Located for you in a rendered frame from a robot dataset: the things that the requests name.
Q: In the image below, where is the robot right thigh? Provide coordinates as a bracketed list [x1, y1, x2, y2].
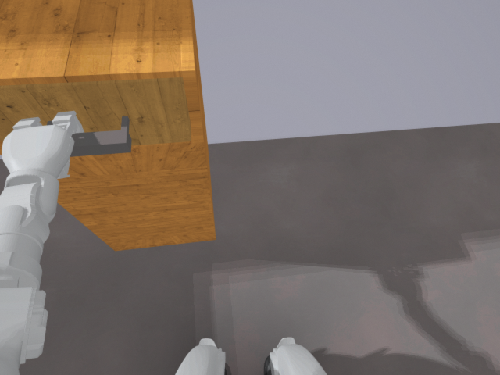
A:
[270, 344, 327, 375]

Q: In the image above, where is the robot right shin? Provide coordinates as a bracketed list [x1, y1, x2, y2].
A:
[277, 337, 295, 349]

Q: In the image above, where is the robot left upper arm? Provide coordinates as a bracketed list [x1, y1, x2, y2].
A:
[0, 287, 48, 375]

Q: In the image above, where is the robot left forearm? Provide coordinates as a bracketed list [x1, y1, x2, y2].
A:
[0, 170, 59, 291]

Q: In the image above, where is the cabinet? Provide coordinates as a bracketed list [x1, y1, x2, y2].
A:
[0, 0, 216, 251]

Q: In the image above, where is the left robot hand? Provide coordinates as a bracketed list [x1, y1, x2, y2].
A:
[2, 111, 84, 179]

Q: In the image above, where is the drawer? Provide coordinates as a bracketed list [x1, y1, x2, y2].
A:
[0, 77, 191, 145]

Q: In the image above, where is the handle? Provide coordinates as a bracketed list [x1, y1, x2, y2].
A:
[47, 116, 132, 157]

